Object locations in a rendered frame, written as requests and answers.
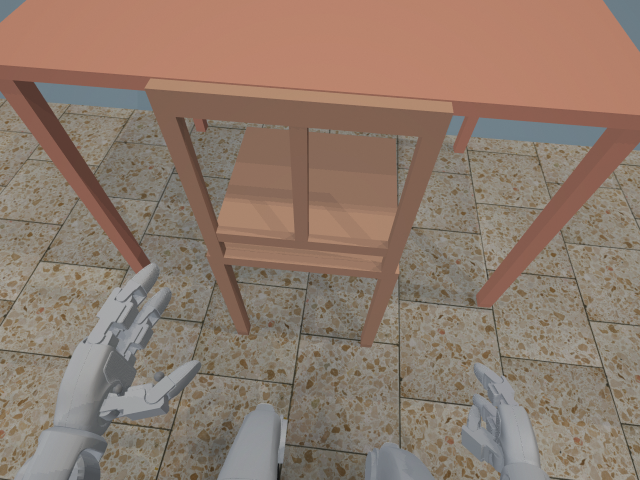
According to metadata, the table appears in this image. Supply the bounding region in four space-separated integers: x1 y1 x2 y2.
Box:
0 0 640 308

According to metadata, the robot left forearm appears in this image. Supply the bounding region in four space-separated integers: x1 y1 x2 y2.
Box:
14 427 108 480

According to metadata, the right robot hand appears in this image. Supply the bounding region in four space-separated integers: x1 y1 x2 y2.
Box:
461 362 541 474

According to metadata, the robot left shin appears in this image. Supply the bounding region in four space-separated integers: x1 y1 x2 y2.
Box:
243 403 275 422

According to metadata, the chair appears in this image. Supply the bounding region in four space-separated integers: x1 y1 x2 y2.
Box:
144 78 454 348

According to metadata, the left robot thigh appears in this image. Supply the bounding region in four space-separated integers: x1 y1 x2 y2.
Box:
217 410 288 480

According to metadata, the left robot hand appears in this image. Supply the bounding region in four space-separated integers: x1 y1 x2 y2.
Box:
53 263 201 436

